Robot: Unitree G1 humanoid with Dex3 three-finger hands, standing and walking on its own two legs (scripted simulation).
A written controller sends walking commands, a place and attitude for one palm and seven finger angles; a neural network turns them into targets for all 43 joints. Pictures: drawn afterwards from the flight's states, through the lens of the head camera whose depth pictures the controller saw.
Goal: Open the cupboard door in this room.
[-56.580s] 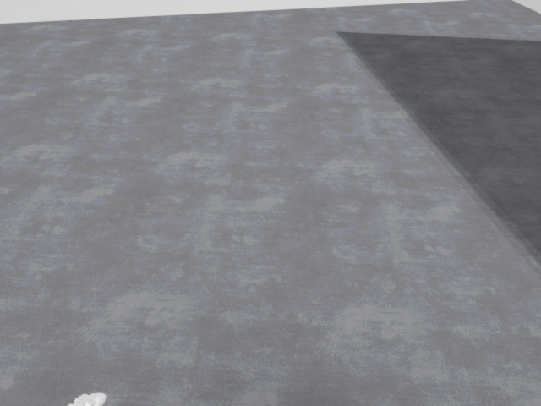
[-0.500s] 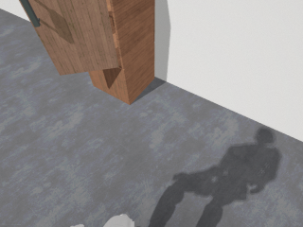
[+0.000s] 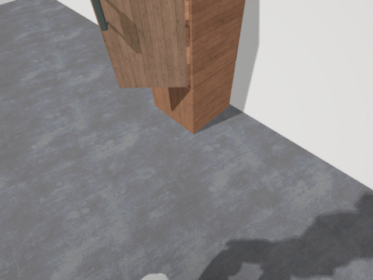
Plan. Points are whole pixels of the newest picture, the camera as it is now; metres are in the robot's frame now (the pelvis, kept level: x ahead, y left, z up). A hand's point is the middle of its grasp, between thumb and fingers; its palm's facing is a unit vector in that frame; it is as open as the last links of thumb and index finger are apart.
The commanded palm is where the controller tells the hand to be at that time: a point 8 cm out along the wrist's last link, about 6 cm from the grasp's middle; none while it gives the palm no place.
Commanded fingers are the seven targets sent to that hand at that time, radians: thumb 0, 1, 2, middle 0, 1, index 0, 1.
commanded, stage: take the last steps up to it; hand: left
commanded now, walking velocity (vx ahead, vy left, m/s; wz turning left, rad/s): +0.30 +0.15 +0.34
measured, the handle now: (100, 10) +1.06 +0.43 +0.08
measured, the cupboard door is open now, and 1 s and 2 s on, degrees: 45 45 45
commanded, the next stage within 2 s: come to a stop and stand still in 1.48 s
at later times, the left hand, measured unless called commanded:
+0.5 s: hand out of the picture +0.04 +0.27 -0.17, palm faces +0.20 -0.96 -0.21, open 7.4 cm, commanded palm none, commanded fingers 0.00 0.90 0.90 -0.20 -0.30 -0.20 -0.30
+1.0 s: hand (92, 226) +0.26 +0.29 -0.15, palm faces +0.25 -0.94 -0.22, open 7.1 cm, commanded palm none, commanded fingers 0.00 0.90 0.90 -0.20 -0.30 -0.20 -0.30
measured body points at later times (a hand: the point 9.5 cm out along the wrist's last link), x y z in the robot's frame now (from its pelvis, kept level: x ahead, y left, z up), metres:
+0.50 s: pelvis +0.07 +0.07 +0.01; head +0.09 +0.09 +0.46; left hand +0.03 +0.32 -0.15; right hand +0.16 -0.15 -0.13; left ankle +0.04 +0.15 -0.73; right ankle +0.06 -0.06 -0.65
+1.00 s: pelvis +0.24 +0.09 +0.02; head +0.26 +0.09 +0.47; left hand +0.25 +0.34 -0.13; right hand +0.28 -0.14 -0.14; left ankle +0.25 +0.25 -0.68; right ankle +0.24 -0.01 -0.73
